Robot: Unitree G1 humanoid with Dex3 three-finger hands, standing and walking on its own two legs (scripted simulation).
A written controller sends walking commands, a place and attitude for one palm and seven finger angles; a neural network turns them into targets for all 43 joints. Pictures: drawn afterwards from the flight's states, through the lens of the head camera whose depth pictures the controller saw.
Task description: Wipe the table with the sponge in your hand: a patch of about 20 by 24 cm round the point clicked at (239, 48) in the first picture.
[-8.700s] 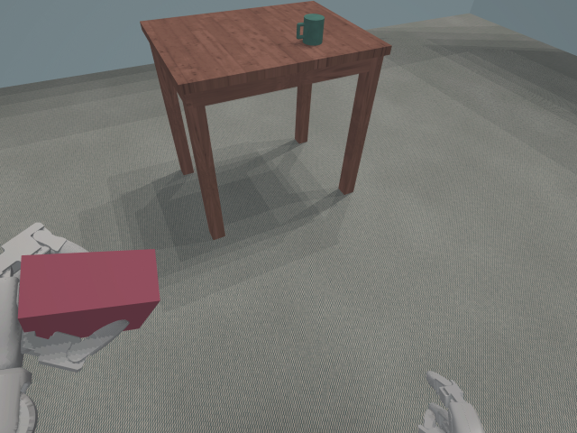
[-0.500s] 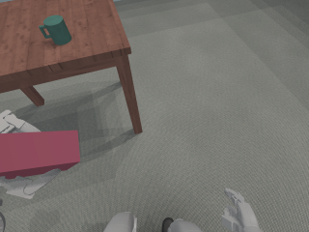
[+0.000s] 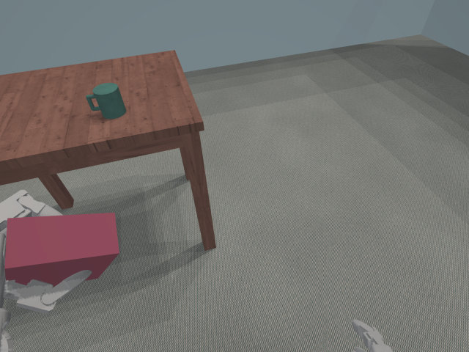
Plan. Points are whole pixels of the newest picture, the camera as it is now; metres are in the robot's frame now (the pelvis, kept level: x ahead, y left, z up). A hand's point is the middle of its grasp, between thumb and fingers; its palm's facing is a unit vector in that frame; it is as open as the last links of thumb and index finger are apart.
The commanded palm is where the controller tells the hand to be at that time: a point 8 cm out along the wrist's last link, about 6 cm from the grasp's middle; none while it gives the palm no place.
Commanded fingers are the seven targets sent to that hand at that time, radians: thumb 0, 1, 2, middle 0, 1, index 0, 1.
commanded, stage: take the last steps up to it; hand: left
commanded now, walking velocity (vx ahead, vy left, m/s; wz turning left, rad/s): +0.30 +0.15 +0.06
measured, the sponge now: (75, 251) +0.21 +0.22 +0.15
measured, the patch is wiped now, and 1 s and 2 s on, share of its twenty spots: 0.00 0.00 0.00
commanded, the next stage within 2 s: come to a stop and stand still in 1.56 s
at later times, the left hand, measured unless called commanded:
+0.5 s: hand (41, 189) +0.30 +0.31 +0.17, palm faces +0.41 -0.80 -0.44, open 9.6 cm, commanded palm +0.23 +0.35 +0.18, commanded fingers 0.00 0.10 1.30 -1.20 -1.60 -1.20 -1.60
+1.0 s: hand (56, 148) +0.39 +0.33 +0.17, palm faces +0.37 -0.80 -0.48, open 9.6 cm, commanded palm +0.33 +0.39 +0.18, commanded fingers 0.00 0.10 1.30 -1.20 -1.60 -1.20 -1.60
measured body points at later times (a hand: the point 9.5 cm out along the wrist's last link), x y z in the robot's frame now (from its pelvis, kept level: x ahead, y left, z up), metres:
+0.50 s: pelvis +0.07 +0.07 +0.00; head +0.11 +0.07 +0.44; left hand +0.27 +0.35 +0.19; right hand +0.24 -0.18 -0.09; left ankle +0.10 +0.17 -0.73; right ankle +0.03 -0.06 -0.67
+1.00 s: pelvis +0.18 +0.10 +0.01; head +0.23 +0.10 +0.45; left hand +0.37 +0.37 +0.20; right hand +0.34 -0.15 -0.09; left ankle +0.25 +0.26 -0.70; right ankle +0.16 -0.01 -0.73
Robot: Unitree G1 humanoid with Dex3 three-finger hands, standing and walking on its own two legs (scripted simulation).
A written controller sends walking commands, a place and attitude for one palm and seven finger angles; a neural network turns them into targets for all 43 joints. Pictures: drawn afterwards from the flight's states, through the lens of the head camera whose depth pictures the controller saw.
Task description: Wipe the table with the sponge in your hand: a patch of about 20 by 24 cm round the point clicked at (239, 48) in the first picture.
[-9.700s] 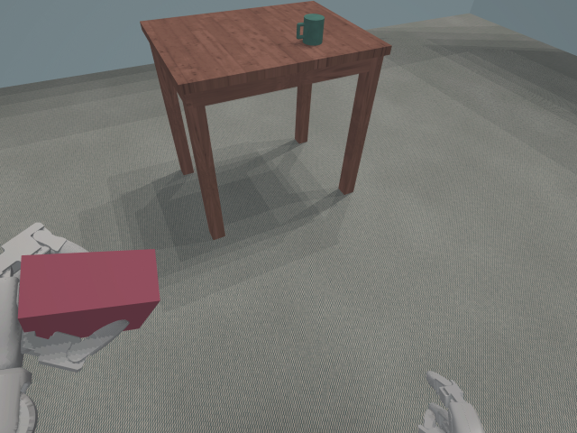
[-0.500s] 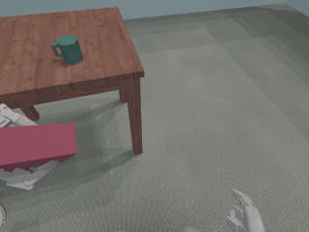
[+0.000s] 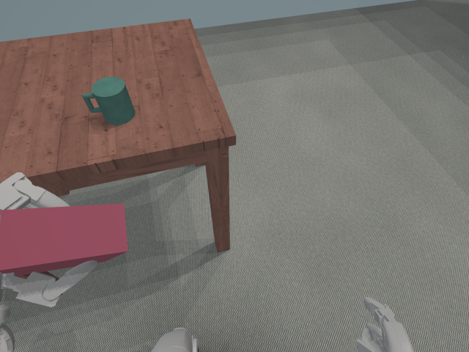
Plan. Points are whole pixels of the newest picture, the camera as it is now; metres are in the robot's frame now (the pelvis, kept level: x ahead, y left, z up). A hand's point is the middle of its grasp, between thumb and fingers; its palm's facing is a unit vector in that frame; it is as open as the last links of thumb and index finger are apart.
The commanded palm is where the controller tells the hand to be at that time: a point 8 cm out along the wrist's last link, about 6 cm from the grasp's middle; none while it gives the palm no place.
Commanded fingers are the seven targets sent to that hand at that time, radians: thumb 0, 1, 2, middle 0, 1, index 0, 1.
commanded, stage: take the last steps up to it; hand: left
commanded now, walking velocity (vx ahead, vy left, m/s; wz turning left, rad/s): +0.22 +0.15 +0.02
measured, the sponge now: (80, 239) +0.23 +0.20 +0.15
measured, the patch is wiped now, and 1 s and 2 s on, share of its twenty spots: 0.00 0.00 0.00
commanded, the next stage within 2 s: come to a stop and stand still in 0.56 s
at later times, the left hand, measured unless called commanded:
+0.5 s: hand (26, 177) +0.29 +0.28 +0.17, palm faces +0.42 -0.78 -0.47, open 9.6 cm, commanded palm +0.24 +0.33 +0.18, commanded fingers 0.00 0.10 1.30 -1.20 -1.60 -1.20 -1.60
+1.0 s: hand (2, 162) +0.32 +0.33 +0.17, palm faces +0.36 -0.83 -0.43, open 9.6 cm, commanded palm +0.26 +0.37 +0.18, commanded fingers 0.00 0.10 1.30 -1.20 -1.60 -1.20 -1.60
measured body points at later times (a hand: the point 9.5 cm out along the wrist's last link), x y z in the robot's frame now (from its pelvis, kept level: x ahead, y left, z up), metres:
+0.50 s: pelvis +0.08 +0.05 +0.00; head +0.11 +0.02 +0.44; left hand +0.27 +0.32 +0.20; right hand +0.23 -0.17 -0.13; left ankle +0.07 +0.17 -0.66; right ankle +0.07 -0.04 -0.74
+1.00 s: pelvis +0.10 +0.10 +0.00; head +0.13 +0.10 +0.44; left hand +0.29 +0.37 +0.20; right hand +0.28 -0.09 -0.09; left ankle +0.14 +0.23 -0.74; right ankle +0.10 +0.01 -0.73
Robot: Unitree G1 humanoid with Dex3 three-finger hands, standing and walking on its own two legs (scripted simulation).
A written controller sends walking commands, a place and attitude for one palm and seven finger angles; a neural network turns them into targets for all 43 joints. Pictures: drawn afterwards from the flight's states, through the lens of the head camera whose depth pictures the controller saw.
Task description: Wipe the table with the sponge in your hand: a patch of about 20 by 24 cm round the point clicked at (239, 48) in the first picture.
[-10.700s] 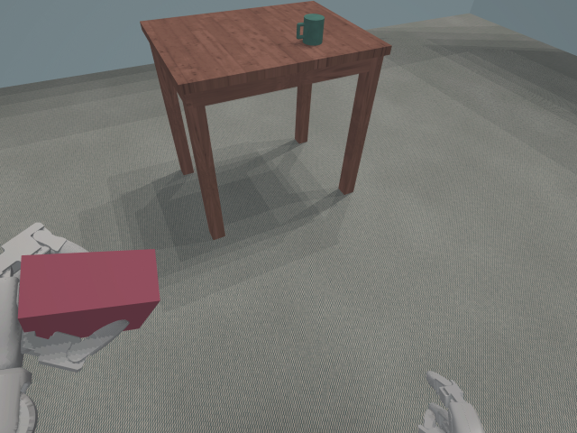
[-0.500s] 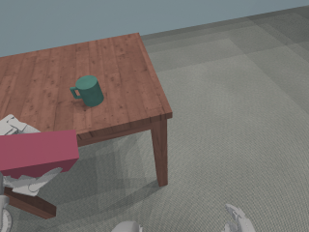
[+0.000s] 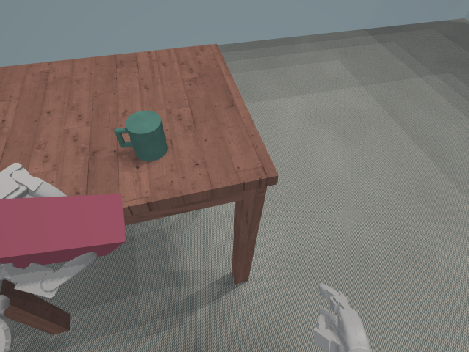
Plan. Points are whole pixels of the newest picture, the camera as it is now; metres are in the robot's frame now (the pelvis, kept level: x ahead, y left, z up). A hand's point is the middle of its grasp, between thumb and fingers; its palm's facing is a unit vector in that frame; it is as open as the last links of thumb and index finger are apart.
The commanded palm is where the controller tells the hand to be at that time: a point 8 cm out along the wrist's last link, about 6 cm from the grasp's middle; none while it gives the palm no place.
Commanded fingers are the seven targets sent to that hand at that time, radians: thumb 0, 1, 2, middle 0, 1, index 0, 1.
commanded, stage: come to a stop and stand still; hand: left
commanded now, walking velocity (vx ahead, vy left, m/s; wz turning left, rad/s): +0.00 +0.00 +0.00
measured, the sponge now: (80, 231) +0.23 +0.21 +0.16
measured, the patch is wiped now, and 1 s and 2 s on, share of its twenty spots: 0.00 0.00 0.00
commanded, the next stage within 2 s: look again from close up in 1.10 s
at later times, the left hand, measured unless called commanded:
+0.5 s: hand (37, 223) +0.23 +0.25 +0.17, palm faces +0.39 -0.85 -0.35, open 9.6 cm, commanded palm +0.17 +0.28 +0.18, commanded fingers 0.00 0.10 1.30 -1.20 -1.60 -1.20 -1.60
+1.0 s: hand (16, 214) +0.24 +0.29 +0.16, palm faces +0.37 -0.87 -0.33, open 9.6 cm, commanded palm +0.18 +0.32 +0.18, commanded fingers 0.00 0.10 1.30 -1.20 -1.60 -1.20 -1.60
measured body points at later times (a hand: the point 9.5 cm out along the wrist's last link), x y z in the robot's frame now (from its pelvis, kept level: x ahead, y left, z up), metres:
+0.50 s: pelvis +0.00 +0.01 +0.01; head +0.00 +0.03 +0.46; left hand +0.20 +0.30 +0.19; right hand +0.15 -0.25 -0.06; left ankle +0.04 +0.12 -0.74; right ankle +0.00 -0.08 -0.74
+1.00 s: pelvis +0.02 +0.05 +0.01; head +0.03 +0.07 +0.46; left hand +0.22 +0.34 +0.18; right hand +0.20 -0.16 -0.06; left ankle +0.04 +0.12 -0.74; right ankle +0.00 -0.08 -0.73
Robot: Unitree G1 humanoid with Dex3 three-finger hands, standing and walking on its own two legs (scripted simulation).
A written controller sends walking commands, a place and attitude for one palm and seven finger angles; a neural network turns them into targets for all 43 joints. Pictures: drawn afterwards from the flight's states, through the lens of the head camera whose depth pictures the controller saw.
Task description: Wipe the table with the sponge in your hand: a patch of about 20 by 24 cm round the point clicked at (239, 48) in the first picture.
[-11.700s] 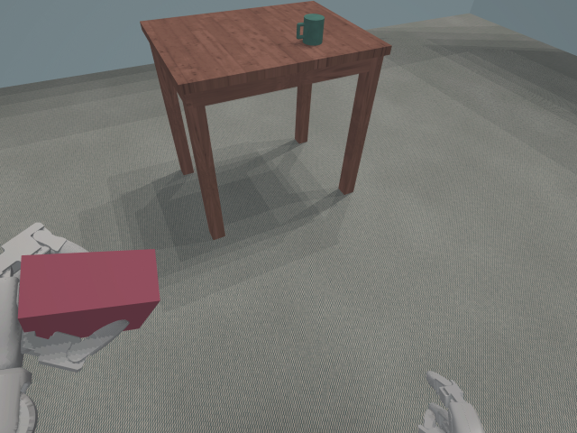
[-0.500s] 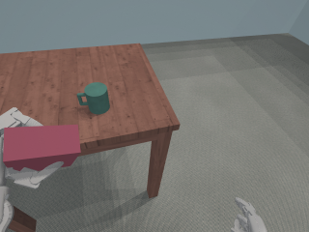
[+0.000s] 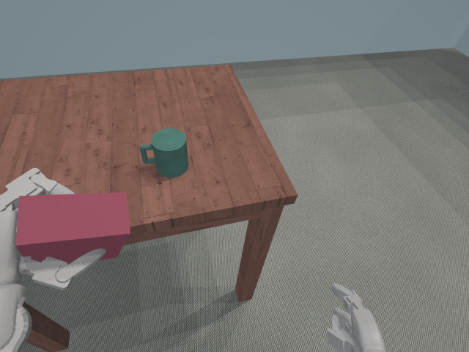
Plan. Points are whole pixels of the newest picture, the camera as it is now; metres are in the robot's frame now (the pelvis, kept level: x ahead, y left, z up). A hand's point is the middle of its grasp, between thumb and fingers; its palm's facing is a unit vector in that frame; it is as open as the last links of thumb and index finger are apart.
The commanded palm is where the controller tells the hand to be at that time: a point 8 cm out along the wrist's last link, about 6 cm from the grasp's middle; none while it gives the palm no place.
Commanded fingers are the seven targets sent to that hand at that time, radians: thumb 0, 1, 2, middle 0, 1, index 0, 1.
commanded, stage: come to a stop and stand still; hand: left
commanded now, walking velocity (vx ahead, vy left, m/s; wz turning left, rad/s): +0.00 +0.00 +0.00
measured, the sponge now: (91, 231) +0.23 +0.22 +0.14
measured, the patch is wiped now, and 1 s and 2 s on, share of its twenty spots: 0.00 0.00 0.00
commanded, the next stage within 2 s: look again from close up in 0.10 s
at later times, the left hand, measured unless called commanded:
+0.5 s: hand (68, 234) +0.21 +0.24 +0.15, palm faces +0.39 -0.85 -0.36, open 9.6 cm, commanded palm +0.16 +0.27 +0.17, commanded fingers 0.00 0.10 1.30 -1.20 -1.60 -1.20 -1.60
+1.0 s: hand (69, 217) +0.24 +0.25 +0.15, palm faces +0.38 -0.85 -0.37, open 9.6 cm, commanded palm +0.18 +0.29 +0.17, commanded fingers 0.00 0.10 1.30 -1.20 -1.60 -1.20 -1.60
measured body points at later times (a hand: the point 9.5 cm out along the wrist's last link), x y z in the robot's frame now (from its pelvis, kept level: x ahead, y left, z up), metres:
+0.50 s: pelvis +0.00 -0.01 +0.00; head +0.01 +0.00 +0.45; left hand +0.19 +0.28 +0.17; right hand +0.18 -0.23 -0.08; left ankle +0.03 +0.07 -0.75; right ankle -0.01 -0.13 -0.75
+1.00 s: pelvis +0.02 +0.01 -0.01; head +0.03 +0.02 +0.44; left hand +0.21 +0.30 +0.17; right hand +0.19 -0.23 -0.08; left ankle +0.03 +0.07 -0.75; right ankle -0.01 -0.13 -0.74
